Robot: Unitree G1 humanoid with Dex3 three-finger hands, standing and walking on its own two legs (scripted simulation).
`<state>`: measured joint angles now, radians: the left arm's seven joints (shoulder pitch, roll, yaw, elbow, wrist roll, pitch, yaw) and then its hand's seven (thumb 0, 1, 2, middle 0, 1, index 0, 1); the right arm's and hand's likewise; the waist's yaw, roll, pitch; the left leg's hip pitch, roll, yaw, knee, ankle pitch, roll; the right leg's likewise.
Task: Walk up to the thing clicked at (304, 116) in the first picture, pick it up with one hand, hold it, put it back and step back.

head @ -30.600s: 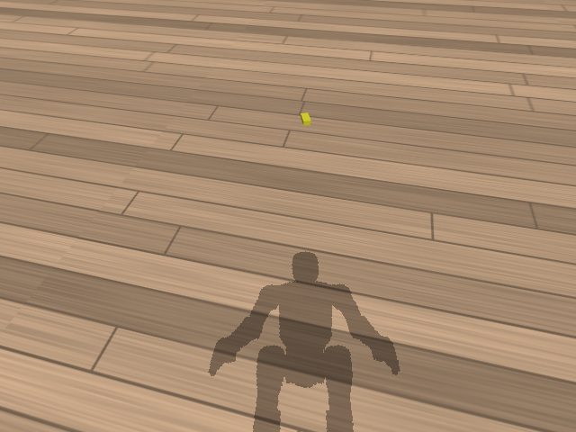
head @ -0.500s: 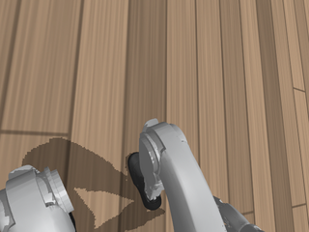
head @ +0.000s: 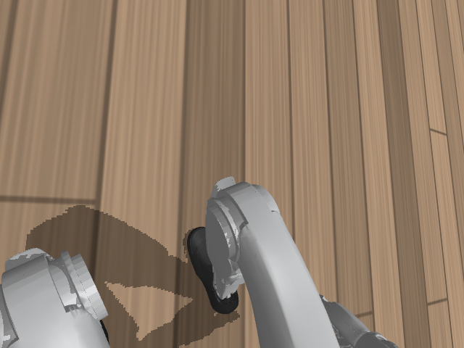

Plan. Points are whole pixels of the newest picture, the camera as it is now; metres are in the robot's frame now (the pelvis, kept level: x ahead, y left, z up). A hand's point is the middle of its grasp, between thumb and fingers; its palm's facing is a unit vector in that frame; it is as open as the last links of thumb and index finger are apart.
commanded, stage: open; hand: left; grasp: from above
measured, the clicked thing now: out of the picture +0.47 +0.35 -0.29
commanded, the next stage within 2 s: withdraw in 0.92 s
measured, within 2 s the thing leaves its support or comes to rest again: neither
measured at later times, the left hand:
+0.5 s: hand out of the picture +0.46 +0.34 -0.25, palm faces -0.48 -0.13 -0.87, open 9.9 cm
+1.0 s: hand out of the picture +0.46 +0.34 -0.25, palm faces -0.46 -0.13 -0.88, open 12.2 cm
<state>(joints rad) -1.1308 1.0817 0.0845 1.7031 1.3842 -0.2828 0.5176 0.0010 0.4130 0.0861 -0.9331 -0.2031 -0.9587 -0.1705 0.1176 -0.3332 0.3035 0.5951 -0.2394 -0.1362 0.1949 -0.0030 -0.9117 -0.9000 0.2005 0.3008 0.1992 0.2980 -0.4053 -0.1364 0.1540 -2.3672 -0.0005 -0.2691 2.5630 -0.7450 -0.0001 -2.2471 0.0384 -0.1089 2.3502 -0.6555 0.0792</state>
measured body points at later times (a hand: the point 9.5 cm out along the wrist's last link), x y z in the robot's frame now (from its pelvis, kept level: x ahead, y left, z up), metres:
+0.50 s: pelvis +0.00 +0.00 +0.00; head +0.28 +0.14 +0.32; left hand +0.48 +0.34 -0.20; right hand +0.06 -0.25 -0.05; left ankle +0.05 +0.12 -0.27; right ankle +0.12 -0.14 -0.27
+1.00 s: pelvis -0.01 +0.00 +0.00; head +0.27 +0.14 +0.32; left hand +0.48 +0.34 -0.19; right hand +0.05 -0.25 -0.04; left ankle +0.05 +0.12 -0.27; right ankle +0.12 -0.14 -0.27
